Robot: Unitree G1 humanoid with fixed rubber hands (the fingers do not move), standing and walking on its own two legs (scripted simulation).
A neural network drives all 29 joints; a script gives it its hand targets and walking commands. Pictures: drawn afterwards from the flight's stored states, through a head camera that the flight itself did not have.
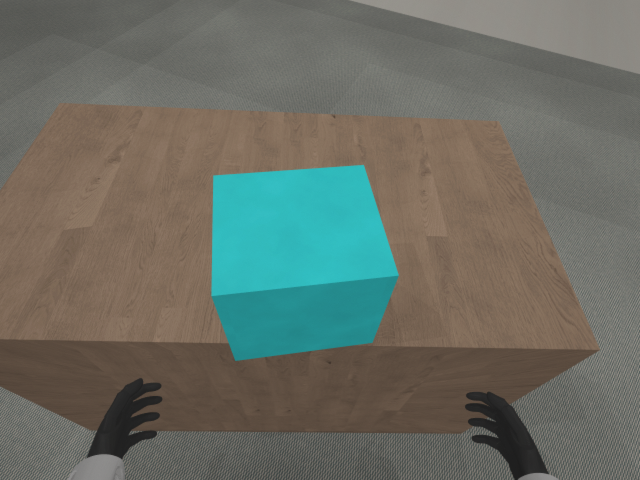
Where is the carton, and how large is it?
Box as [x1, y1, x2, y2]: [211, 165, 398, 360]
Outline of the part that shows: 363,165 213,175 211,295 235,360 372,342 398,274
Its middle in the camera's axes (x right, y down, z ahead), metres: -0.03 +0.04 +0.57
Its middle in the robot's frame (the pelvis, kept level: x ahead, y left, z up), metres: +0.40 +0.03 -0.01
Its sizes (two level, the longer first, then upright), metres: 0.211 0.187 0.200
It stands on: a pedestal, 0.67 m high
